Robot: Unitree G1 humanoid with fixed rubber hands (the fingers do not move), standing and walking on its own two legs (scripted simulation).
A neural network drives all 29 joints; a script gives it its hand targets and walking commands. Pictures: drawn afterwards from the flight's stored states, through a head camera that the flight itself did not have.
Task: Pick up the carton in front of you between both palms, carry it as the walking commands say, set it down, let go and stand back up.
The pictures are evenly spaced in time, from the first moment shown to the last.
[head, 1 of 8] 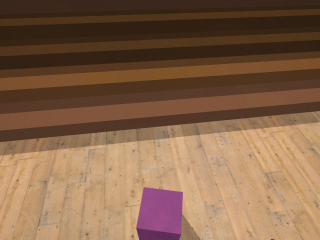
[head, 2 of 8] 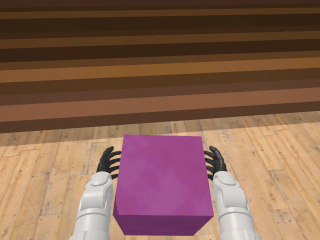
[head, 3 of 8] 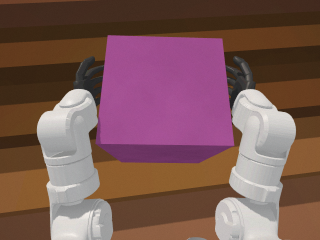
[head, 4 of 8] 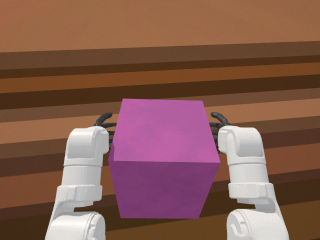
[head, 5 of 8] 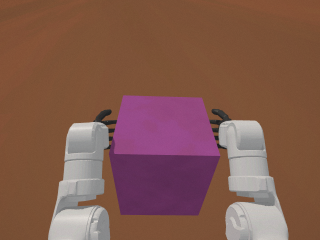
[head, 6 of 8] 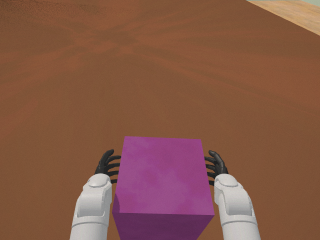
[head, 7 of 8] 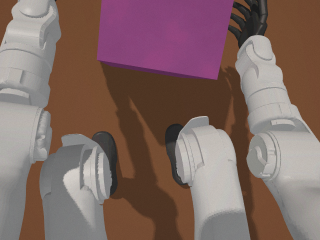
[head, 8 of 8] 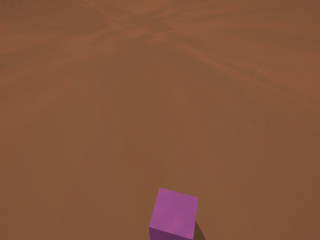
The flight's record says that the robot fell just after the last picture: no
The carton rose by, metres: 1.79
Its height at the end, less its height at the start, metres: +1.03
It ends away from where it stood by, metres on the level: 5.58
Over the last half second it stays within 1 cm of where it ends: yes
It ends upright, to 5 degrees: yes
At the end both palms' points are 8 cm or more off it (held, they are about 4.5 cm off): yes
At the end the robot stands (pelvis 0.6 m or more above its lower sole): yes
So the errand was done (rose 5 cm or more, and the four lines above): yes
